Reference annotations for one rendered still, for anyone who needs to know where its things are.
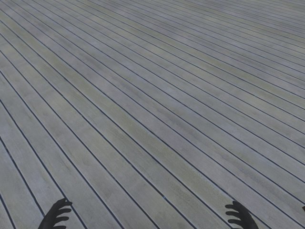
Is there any robot left hand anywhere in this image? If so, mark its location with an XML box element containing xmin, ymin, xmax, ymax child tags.
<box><xmin>38</xmin><ymin>198</ymin><xmax>72</xmax><ymax>229</ymax></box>

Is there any robot right hand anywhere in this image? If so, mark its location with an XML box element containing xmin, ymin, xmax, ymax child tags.
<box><xmin>225</xmin><ymin>201</ymin><xmax>259</xmax><ymax>229</ymax></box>

